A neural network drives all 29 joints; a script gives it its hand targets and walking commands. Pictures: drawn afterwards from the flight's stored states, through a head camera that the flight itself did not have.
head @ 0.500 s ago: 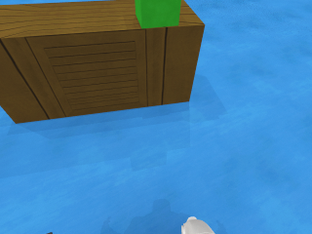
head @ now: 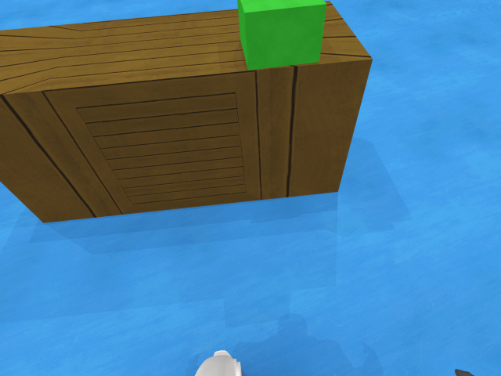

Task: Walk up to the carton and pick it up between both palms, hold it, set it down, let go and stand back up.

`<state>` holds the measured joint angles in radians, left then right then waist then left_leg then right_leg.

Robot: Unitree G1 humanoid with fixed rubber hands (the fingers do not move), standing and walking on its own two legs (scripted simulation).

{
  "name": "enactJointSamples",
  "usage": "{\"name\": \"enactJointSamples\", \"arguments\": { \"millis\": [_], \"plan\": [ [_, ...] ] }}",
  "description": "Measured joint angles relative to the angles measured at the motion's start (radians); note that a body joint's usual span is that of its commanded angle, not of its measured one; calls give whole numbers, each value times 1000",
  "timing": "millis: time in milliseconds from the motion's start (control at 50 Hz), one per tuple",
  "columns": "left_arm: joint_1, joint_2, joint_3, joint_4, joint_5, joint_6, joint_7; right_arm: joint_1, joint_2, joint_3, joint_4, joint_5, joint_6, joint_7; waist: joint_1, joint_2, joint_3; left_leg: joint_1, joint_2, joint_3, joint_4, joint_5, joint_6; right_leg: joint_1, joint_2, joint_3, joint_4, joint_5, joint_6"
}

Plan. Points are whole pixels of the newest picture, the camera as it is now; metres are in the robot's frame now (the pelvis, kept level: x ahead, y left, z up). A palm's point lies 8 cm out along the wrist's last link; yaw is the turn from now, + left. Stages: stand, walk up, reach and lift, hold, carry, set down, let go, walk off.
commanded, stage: walk up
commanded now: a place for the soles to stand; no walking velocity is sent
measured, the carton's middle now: (277, 24) +1.15 -0.05 +0.04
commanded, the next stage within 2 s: none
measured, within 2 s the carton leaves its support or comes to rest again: neither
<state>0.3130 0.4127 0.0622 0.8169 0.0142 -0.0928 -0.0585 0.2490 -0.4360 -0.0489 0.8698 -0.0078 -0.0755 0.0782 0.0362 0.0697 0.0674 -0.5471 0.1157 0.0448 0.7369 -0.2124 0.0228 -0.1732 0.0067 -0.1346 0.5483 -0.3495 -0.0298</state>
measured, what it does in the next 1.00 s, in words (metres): walks ahead: left foot, then right foot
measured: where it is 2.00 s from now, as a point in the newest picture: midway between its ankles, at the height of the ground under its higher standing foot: (284, 252)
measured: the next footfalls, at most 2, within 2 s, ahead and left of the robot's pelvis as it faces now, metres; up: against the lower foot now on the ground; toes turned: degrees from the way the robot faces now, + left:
left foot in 0.06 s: +0.21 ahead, +0.12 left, +0.00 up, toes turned +7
right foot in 0.48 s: +0.36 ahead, -0.17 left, +0.00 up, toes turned -6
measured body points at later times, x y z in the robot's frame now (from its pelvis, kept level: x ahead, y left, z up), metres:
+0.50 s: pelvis +0.21 -0.03 -0.01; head +0.22 -0.04 +0.44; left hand +0.34 +0.30 -0.09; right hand +0.25 -0.39 -0.10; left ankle +0.17 +0.12 -0.72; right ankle +0.32 -0.17 -0.73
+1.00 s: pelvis +0.41 -0.03 -0.01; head +0.43 -0.02 +0.44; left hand +0.46 +0.29 -0.13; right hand +0.50 -0.36 -0.09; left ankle +0.46 +0.08 -0.73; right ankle +0.38 -0.16 -0.67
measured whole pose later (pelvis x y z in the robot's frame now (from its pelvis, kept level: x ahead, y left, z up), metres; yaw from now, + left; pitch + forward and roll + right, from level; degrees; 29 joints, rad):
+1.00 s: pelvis +0.41 -0.03 -0.01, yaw +2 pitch -2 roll +1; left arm 0.30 0.44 0.05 0.86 0.01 -0.06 -0.04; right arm 0.29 -0.43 -0.06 0.82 -0.01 -0.11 0.03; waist 0.00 -0.05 0.07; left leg -0.36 0.03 0.10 0.66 -0.27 0.04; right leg -0.43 -0.05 -0.03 1.11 -0.45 -0.03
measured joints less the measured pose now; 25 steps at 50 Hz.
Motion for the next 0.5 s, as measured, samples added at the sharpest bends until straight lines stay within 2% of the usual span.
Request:
{"name": "enactJointSamples", "arguments": {
  "millis": [60,100,160,200,280,380,460,500],
  "plan": [
    [24,19,-2,14,2,11,1,-5,0,-12,-5,-3,-12,4,8,-32,-11,59,-28,31,-103,31,26,26,-22,0,69,-90,18],
    [21,29,-2,30,0,19,4,-11,1,-24,-17,-8,-28,-6,4,-79,-4,74,-62,54,-68,61,34,-8,-65,25,222,-155,4],
    [-1,27,-9,46,-2,31,12,-9,5,-27,-46,1,-36,-24,-18,-111,1,104,-80,61,-39,-12,31,-150,-38,115,535,-117,-5],
    [-19,30,-12,49,-4,29,12,0,9,-22,-55,4,-37,-34,-28,-131,2,149,-86,68,-76,-19,27,-232,-45,126,604,-70,-2],
    [-43,29,-6,42,-3,32,-8,25,-1,-12,-54,1,-37,-39,-46,-147,-8,227,-90,77,-147,-29,22,-322,-88,121,460,-29,17],
    [-67,25,7,46,7,45,-33,57,-29,-18,-48,-7,-36,-34,-73,-125,-21,298,-75,79,-178,-77,10,-353,-118,115,237,57,24],
    [-85,31,14,52,7,36,-43,76,-49,-19,-29,-6,-25,-33,-86,-96,-40,338,-51,73,-149,-147,-17,-299,-110,100,87,113,12],
    [-91,36,20,48,12,21,-38,85,-60,-16,-18,-9,-16,-33,-82,-69,-46,333,-21,59,-68,-216,-13,-263,-86,81,62,162,11]
  ]
}}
